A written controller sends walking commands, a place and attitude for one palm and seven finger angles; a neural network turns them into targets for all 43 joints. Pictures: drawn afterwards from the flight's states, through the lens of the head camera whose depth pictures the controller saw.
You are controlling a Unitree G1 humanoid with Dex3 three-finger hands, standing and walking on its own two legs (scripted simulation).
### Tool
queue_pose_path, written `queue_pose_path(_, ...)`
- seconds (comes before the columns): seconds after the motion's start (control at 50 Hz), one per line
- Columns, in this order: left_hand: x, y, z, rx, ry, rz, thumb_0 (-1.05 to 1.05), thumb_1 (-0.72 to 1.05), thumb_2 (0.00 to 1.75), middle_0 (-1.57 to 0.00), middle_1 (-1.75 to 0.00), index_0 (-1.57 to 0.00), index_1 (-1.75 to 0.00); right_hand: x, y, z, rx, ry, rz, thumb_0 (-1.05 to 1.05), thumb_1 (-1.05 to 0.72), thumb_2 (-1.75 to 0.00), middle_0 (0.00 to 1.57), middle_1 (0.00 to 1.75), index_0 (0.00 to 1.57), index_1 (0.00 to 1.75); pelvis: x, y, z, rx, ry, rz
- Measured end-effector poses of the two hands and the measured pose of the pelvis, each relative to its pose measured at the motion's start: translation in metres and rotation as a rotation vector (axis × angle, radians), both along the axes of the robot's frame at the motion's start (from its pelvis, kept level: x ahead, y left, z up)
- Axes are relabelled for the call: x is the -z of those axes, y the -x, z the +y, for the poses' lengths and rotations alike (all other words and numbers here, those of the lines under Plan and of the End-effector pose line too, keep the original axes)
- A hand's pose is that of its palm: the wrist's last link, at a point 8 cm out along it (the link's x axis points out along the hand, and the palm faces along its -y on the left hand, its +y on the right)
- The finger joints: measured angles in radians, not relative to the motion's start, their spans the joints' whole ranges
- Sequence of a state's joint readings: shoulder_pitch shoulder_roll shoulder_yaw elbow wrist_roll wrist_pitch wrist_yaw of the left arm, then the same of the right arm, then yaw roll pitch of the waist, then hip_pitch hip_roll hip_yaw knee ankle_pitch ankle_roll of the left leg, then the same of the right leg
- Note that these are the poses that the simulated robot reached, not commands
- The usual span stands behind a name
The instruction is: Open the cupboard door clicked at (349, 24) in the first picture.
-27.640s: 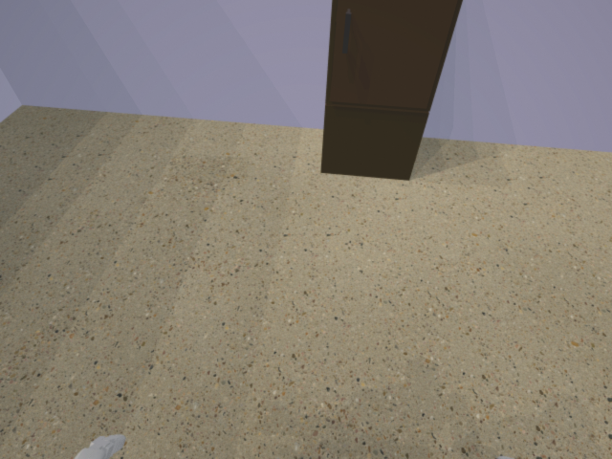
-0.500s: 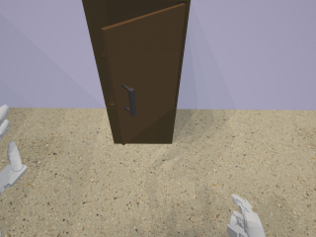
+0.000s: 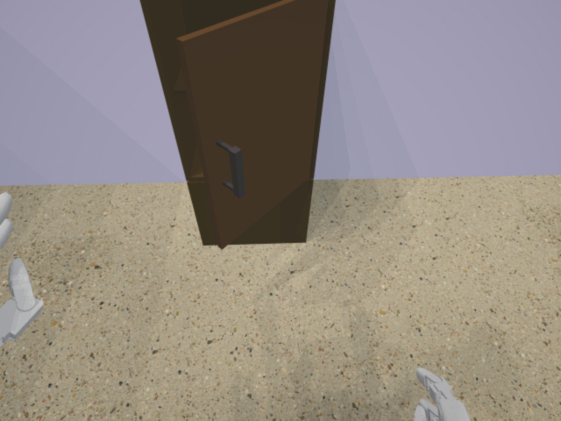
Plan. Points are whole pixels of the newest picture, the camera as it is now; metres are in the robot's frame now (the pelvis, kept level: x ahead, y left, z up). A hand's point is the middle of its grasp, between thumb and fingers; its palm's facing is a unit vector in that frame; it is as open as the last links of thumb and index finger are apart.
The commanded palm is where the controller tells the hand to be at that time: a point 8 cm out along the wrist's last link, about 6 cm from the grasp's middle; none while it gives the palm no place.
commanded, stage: let the arm hang, fingers relaxed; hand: left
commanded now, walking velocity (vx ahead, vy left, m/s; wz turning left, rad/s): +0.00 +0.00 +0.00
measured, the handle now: (230, 169) +0.64 +0.15 -0.05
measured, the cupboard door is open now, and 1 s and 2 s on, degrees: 46 46 46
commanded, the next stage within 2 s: look to check the result in 1.12 s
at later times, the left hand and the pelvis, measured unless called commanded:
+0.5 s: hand out of the picture +0.00 +0.19 -0.17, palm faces +0.02 -0.97 -0.24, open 7.2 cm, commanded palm none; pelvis -0.02 -0.02 +0.00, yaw +2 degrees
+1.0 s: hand out of the picture +0.08 +0.21 -0.15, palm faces +0.04 -0.95 -0.31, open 7.4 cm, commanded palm none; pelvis +0.01 -0.02 +0.01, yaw +2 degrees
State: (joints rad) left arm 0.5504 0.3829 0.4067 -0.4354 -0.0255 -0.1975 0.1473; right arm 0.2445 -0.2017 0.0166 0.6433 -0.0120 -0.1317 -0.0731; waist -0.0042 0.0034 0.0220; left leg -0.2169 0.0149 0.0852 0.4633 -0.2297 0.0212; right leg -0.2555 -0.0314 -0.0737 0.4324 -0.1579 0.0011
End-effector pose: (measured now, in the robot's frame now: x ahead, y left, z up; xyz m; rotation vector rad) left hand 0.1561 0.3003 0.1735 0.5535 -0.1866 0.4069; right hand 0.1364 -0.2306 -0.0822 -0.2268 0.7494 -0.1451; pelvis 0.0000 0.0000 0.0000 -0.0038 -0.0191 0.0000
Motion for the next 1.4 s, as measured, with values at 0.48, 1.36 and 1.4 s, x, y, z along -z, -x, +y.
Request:
queue_pose_path(0.48,0.316,0.160,-0.072,-0.215,0.585,1.441,0.00,0.95,0.89,-0.21,-0.31,-0.21,-0.30,0.050,0.131,-0.060,0.048,0.039,0.629,0.01,-0.91,-0.90,0.20,0.30,0.20,0.30,0.003,0.017,-0.024,-0.043,-0.005,-0.007)
queue_pose_path(1.36,0.288,0.082,-0.048,-0.260,0.506,1.362,0.00,0.90,0.90,-0.21,-0.30,-0.20,-0.30,0.047,0.045,-0.069,0.026,0.033,0.528,0.00,-0.91,-0.90,0.21,0.30,0.21,0.30,-0.008,-0.025,-0.028,-0.037,-0.011,-0.008)
queue_pose_path(1.4,0.287,0.083,-0.047,-0.268,0.502,1.366,0.00,0.90,0.90,-0.21,-0.30,-0.20,-0.30,0.048,0.044,-0.071,0.026,0.034,0.534,0.00,-0.91,-0.90,0.21,0.30,0.21,0.30,-0.008,-0.027,-0.029,-0.038,-0.010,-0.007)
